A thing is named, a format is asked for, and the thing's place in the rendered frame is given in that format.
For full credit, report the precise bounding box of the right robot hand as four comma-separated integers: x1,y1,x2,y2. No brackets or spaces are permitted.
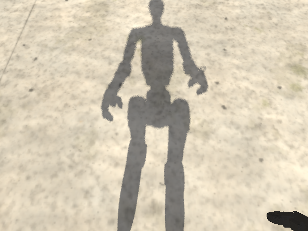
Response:
267,211,308,231

